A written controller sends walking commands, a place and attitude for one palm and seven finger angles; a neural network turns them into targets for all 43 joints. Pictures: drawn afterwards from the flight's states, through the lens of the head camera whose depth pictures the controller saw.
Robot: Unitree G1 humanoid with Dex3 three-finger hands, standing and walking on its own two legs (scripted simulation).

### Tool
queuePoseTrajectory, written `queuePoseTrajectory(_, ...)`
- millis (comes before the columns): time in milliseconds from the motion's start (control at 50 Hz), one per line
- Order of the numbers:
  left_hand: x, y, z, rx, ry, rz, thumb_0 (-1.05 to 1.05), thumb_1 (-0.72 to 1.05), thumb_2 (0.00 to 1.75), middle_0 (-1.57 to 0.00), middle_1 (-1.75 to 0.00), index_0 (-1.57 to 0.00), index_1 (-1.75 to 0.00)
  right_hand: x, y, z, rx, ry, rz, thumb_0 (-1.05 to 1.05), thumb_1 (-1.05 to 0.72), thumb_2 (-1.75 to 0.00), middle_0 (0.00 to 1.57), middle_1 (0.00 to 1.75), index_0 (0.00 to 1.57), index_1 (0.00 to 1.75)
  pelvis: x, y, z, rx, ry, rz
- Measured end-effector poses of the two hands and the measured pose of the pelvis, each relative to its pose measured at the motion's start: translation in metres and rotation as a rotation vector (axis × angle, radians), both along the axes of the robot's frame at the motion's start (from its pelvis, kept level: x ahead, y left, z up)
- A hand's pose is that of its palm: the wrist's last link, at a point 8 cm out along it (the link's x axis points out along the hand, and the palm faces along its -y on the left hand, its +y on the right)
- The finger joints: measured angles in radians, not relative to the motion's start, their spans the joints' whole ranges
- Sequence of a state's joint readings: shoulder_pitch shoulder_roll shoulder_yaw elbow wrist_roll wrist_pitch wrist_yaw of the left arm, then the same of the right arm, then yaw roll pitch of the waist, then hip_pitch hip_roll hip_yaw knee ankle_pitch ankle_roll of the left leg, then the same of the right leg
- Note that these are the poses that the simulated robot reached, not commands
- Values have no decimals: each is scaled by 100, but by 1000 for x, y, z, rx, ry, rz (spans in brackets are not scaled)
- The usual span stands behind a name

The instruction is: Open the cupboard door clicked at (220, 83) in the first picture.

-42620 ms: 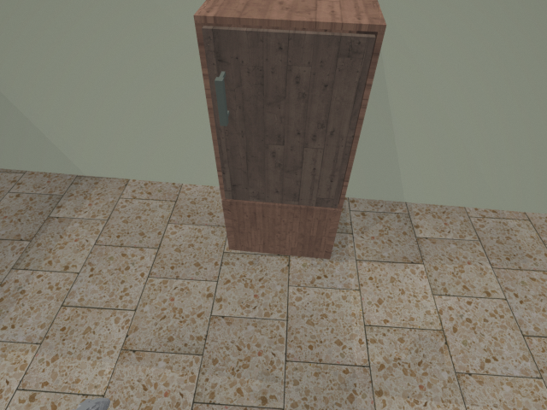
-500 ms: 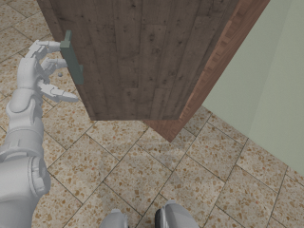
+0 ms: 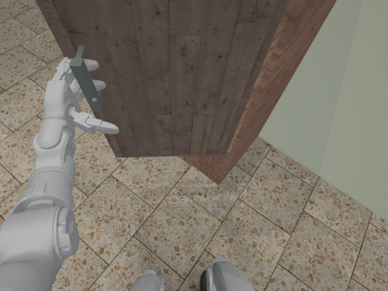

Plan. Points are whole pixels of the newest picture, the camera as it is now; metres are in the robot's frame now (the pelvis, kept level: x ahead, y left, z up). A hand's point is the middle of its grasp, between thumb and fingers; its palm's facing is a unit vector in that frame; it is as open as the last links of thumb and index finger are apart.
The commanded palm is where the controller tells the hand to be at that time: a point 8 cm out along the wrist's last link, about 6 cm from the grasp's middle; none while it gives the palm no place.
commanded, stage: slide the fingers in behind the handle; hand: left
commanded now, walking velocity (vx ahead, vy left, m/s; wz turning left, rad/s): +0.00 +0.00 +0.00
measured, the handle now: (89, 80) +0.54 +0.19 +0.07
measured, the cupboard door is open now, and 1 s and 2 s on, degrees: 42 42 69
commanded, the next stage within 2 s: close the thumb around the handle in 0.44 s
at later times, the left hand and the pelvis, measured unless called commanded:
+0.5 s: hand (94, 101) +0.48 +0.17 +0.07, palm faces -0.02 -1.00 -0.01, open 14.0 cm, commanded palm +0.46 +0.22 +0.07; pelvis -0.01 -0.01 +0.00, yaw +1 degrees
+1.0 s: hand (93, 101) +0.48 +0.18 +0.07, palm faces -0.01 -1.00 -0.03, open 8.3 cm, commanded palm +0.46 +0.22 +0.07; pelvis +0.00 +0.00 +0.00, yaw +0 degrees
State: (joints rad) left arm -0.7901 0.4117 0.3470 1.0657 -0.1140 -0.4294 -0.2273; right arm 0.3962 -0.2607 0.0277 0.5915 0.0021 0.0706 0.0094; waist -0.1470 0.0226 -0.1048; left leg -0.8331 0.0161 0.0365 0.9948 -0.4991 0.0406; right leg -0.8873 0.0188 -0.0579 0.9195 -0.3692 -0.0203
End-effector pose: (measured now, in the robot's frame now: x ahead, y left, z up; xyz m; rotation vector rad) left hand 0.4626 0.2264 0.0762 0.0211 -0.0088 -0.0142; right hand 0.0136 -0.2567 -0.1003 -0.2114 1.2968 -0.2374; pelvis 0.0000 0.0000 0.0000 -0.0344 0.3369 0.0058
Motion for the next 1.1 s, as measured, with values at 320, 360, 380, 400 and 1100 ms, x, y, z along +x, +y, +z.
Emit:
queuePoseTrajectory(320,-2,4,-1,10,11,20,-1,-50,30,-30,-120,-30,-120,-3,-18,0,-28,-9,11,0,-90,-90,20,30,21,30,-8,-12,-2,9,3,4)
queuePoseTrajectory(360,-2,5,1,9,0,12,-1,-50,30,-30,-120,-30,-120,-4,-20,0,-32,-2,10,0,-90,-90,20,30,21,30,-8,-12,-2,8,5,4)
queuePoseTrajectory(380,-3,5,1,6,0,8,-1,-50,30,-30,-120,-30,-120,-5,-21,0,-33,1,10,0,-90,-90,20,30,21,30,-7,-12,-2,8,5,5)
queuePoseTrajectory(400,-3,5,1,3,3,4,-1,-50,30,-30,-120,-30,-120,-5,-21,0,-34,4,10,0,-90,-90,20,30,21,30,-7,-12,-2,8,5,6)
queuePoseTrajectory(1100,2,0,-2,-10,12,-14,0,58,76,-37,-132,-38,-132,2,-5,-2,-19,2,15,0,-90,-90,20,30,21,30,-1,0,-2,-1,5,8)
